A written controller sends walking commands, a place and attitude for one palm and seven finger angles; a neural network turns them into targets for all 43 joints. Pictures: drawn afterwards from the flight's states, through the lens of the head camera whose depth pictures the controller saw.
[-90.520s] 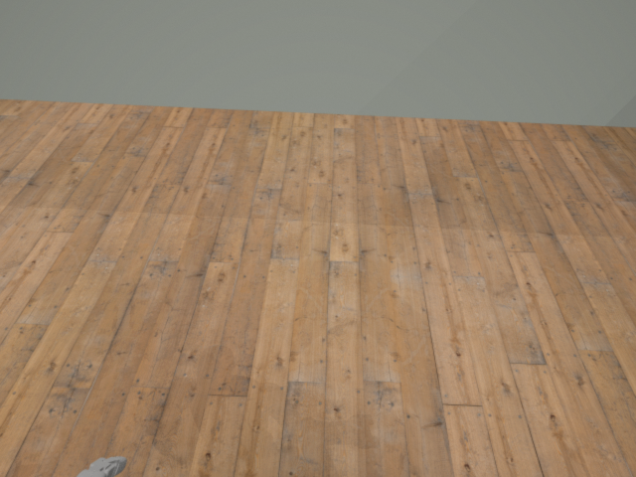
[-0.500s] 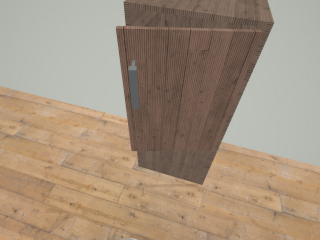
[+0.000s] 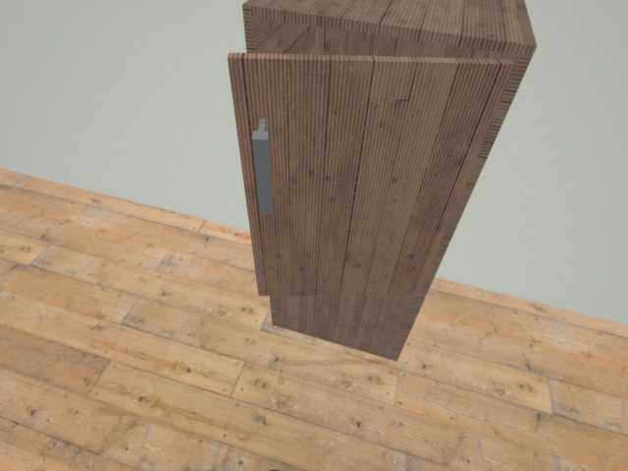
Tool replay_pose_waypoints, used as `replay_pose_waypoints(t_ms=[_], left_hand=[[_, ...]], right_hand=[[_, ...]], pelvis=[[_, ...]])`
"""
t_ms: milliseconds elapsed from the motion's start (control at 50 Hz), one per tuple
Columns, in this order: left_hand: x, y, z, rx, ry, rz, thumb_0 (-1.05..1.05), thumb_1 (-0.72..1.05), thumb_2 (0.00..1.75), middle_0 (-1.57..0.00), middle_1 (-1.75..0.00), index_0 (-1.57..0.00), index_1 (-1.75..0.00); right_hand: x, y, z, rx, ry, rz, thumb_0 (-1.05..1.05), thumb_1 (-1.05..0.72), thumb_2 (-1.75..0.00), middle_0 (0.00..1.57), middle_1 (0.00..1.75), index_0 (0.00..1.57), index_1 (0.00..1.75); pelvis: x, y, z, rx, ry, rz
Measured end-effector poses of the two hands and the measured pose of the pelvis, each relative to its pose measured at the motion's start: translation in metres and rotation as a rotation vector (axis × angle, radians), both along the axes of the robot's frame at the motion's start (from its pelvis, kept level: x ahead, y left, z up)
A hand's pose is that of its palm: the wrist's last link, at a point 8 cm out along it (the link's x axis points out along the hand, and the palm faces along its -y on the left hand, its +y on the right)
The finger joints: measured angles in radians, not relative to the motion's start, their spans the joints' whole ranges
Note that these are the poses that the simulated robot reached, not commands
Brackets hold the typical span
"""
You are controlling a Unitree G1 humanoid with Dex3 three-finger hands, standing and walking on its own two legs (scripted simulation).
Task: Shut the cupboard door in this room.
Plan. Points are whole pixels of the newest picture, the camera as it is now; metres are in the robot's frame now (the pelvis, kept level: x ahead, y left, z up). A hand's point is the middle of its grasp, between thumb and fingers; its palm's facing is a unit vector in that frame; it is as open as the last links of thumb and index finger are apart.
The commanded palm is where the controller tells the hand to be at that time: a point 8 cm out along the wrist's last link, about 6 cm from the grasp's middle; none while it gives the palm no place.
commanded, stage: shuffle to correct the standing spot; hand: left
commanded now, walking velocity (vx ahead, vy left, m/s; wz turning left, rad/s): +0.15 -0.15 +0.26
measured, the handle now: (264, 167) +0.55 +0.12 +0.08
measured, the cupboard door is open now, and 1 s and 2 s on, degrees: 19 19 19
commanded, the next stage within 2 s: come to a stop and stand still in 1.02 s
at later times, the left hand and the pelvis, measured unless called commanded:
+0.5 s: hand out of the picture +0.01 +0.14 -0.18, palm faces +0.06 -0.99 -0.13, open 7.4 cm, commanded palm none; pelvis +0.02 -0.02 +0.00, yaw +2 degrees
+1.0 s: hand out of the picture +0.04 +0.09 -0.19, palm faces +0.08 -0.99 -0.09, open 7.4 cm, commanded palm none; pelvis +0.09 -0.06 +0.00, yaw +2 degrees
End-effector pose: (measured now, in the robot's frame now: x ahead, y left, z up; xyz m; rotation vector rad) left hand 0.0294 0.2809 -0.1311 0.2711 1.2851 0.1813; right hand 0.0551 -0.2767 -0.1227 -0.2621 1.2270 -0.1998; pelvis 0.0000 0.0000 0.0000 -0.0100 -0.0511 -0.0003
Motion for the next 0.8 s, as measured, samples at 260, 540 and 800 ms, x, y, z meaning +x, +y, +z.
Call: replay_pose_waypoints(t_ms=[260, 540, 800], left_hand=[[-0.048, -0.053, -0.045, -0.168, 0.155, 0.091, 0.01, 0.9, 0.9, -0.2, -0.3, -0.2, -0.3], [-0.036, -0.093, -0.019, -0.153, 0.106, 0.117, 0.01, 0.92, 0.9, -0.2, -0.29, -0.2, -0.3], [-0.069, -0.138, -0.009, -0.186, 0.248, 0.192, 0.01, 0.91, 0.9, -0.2, -0.29, -0.2, -0.29]], right_hand=[[-0.043, 0.059, -0.026, 0.085, 0.097, -0.057, 0.01, -0.9, -0.9, 0.2, 0.29, 0.2, 0.3], [-0.056, 0.049, -0.025, 0.159, 0.177, -0.102, 0.01, -0.9, -0.9, 0.2, 0.3, 0.21, 0.3], [0.04, -0.002, -0.009, 0.087, 0.075, -0.005, 0.01, -0.91, -0.9, 0.19, 0.29, 0.2, 0.3]], pelvis=[[0.015, 0.007, -0.018, -0.024, -0.003, 0.037], [0.019, -0.024, -0.003, 0.021, 0.073, 0.03], [0.049, -0.047, 0.004, 0.001, 0.083, 0.049]])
